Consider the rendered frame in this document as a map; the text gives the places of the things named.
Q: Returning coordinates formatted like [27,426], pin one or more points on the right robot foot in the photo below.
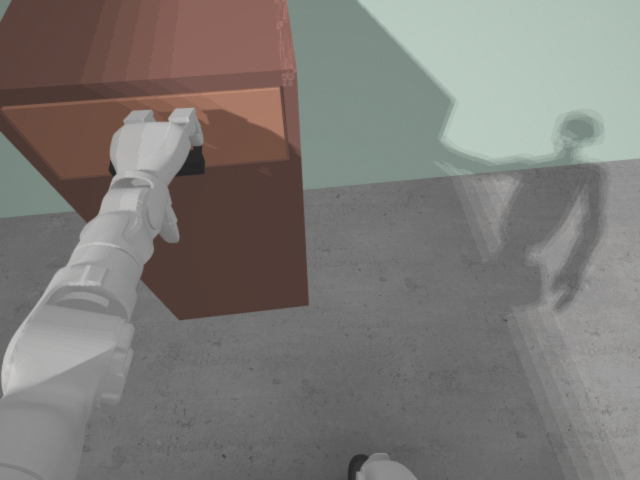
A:
[355,464]

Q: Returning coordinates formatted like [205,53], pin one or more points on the drawer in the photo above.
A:
[241,125]

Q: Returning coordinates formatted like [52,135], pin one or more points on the left robot hand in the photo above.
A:
[157,148]

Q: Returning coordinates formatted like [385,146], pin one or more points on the handle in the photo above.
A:
[194,164]

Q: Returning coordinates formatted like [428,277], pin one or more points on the robot right thigh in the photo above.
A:
[384,470]

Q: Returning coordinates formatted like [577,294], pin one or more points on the left robot forearm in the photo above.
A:
[107,263]

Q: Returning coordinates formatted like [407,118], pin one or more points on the robot left upper arm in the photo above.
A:
[69,363]

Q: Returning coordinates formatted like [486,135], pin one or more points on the cabinet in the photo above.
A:
[242,245]

